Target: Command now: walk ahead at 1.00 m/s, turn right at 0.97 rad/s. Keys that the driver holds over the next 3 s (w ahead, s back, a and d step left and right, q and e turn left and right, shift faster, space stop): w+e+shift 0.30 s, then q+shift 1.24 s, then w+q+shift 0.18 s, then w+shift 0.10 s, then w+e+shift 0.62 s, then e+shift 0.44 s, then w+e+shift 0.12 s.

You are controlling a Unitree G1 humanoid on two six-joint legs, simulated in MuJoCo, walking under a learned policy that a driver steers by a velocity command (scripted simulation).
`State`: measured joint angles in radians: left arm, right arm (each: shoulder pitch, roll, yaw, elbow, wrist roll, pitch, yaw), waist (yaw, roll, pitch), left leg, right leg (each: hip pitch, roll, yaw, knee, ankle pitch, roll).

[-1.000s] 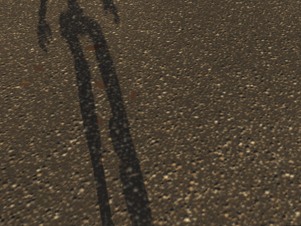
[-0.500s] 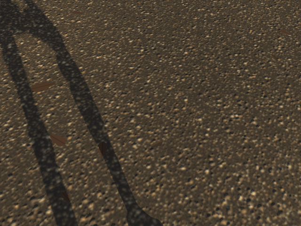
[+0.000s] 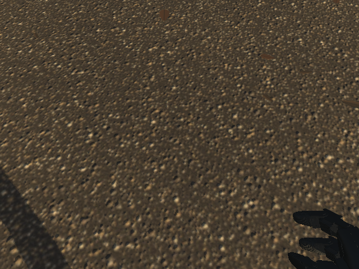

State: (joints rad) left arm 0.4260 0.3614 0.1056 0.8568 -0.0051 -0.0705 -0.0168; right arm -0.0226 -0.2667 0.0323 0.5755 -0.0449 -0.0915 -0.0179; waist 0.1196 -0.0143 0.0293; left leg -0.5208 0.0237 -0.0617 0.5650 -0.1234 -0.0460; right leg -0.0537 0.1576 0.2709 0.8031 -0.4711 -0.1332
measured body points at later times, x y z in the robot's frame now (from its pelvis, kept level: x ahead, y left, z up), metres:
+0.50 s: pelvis +0.40 -0.04 +0.00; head +0.45 -0.06 +0.44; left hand +0.68 +0.08 -0.10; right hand +0.29 -0.26 -0.14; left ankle +0.25 +0.17 -0.57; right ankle +0.48 -0.11 -0.71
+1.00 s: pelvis +0.58 -0.04 +0.01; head +0.62 -0.03 +0.46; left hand +0.75 +0.21 -0.10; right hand +0.68 -0.32 -0.10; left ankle +0.67 +0.01 -0.71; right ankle +0.54 -0.17 -0.63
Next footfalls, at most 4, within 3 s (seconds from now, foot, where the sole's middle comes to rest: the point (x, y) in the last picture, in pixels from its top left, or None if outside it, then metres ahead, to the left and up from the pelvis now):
0.42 right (244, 252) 0.52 -0.13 -0.75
0.86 left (208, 199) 0.72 0.01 -0.75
1.36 right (252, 203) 0.72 -0.16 -0.75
1.90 left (180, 225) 0.60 0.11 -0.75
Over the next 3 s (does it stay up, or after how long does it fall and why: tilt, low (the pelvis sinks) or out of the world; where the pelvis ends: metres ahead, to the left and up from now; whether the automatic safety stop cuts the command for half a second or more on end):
stays up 1.16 0.46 0.02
